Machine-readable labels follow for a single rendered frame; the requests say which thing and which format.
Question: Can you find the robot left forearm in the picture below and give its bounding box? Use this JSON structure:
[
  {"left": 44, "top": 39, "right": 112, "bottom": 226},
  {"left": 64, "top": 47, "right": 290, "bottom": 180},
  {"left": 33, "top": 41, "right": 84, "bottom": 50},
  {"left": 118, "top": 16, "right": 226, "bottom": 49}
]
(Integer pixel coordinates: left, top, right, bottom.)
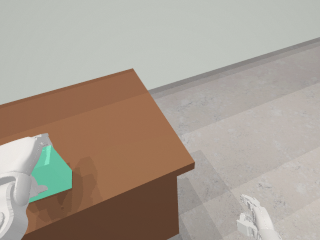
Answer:
[{"left": 0, "top": 172, "right": 32, "bottom": 240}]

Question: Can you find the robot right forearm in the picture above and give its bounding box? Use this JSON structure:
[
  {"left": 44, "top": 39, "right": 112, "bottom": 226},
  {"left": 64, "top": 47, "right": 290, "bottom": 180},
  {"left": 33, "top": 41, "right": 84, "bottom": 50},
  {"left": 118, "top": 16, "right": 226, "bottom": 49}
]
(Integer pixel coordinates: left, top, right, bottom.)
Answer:
[{"left": 256, "top": 228, "right": 283, "bottom": 240}]

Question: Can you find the left robot hand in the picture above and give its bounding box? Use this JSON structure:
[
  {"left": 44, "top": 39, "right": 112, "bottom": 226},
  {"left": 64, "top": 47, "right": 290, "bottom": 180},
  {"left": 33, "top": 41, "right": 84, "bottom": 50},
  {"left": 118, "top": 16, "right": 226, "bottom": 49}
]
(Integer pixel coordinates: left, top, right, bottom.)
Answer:
[{"left": 0, "top": 133, "right": 54, "bottom": 198}]

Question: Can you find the sponge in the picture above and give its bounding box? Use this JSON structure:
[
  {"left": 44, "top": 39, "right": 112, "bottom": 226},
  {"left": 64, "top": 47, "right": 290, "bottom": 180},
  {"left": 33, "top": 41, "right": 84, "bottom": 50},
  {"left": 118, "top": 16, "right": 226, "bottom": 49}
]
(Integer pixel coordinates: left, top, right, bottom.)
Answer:
[{"left": 29, "top": 145, "right": 72, "bottom": 203}]

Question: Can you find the table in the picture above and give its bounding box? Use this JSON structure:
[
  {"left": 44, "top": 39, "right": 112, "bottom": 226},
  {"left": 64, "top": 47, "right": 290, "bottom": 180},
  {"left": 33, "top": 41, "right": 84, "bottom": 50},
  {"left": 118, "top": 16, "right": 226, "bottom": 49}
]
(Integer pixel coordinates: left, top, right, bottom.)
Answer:
[{"left": 0, "top": 68, "right": 195, "bottom": 240}]

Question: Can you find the right robot hand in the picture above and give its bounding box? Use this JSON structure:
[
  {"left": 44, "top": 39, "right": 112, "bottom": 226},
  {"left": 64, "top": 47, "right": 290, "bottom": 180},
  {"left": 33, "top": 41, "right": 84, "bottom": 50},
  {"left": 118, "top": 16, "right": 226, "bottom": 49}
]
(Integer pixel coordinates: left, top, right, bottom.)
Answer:
[{"left": 236, "top": 194, "right": 275, "bottom": 240}]

